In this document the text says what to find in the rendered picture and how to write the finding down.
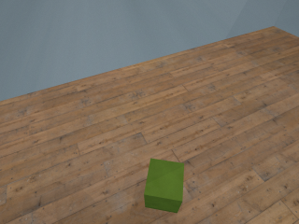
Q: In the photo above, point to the carton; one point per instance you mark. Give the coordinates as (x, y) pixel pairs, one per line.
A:
(164, 185)

